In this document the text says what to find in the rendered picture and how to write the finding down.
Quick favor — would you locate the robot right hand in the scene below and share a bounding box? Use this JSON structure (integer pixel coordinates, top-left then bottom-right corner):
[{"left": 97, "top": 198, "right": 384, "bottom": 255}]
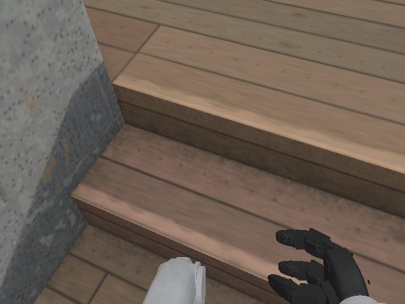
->
[{"left": 268, "top": 228, "right": 370, "bottom": 304}]

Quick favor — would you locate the robot left thigh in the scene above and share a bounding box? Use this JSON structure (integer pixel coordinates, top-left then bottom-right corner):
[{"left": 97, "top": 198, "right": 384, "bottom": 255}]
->
[{"left": 142, "top": 258, "right": 206, "bottom": 304}]

